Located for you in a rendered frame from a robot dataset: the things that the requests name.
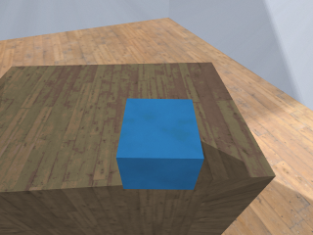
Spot pedestal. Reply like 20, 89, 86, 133
0, 62, 276, 235

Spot carton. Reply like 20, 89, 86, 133
116, 98, 204, 190

